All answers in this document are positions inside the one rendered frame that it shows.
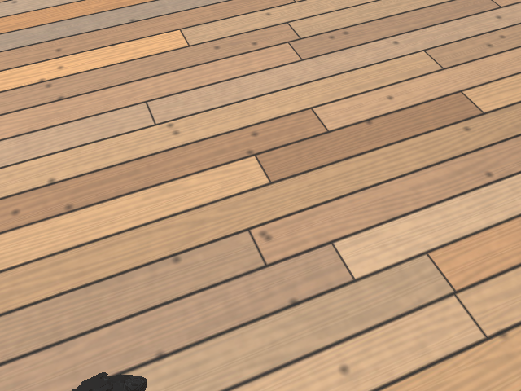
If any robot left hand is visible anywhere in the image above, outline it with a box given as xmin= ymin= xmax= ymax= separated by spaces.
xmin=72 ymin=372 xmax=147 ymax=391

